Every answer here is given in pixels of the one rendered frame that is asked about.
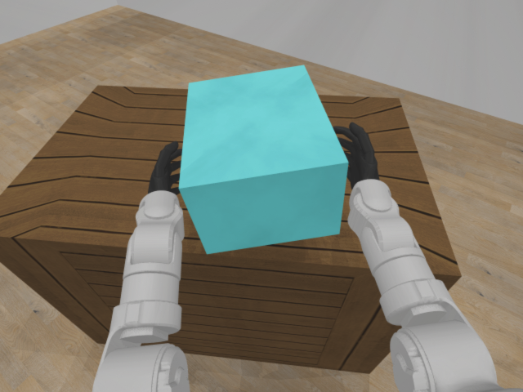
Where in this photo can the robot right hand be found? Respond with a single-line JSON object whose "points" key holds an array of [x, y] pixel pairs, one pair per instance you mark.
{"points": [[362, 163]]}

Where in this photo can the robot right upper arm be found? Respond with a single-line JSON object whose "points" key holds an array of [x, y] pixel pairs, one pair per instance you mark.
{"points": [[442, 357]]}

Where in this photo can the robot left upper arm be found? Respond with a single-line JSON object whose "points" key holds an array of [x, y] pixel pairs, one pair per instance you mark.
{"points": [[147, 368]]}

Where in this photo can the pedestal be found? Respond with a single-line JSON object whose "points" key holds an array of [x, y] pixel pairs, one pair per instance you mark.
{"points": [[66, 219]]}

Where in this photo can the robot left hand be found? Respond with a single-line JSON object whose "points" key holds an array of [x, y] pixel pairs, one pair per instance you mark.
{"points": [[160, 177]]}

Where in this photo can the right robot forearm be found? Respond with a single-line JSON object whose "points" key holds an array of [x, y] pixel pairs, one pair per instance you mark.
{"points": [[410, 294]]}

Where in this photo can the carton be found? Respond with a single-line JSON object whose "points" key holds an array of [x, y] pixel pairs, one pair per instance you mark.
{"points": [[261, 163]]}

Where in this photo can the left robot forearm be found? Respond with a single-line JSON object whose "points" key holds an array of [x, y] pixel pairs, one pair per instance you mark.
{"points": [[149, 310]]}

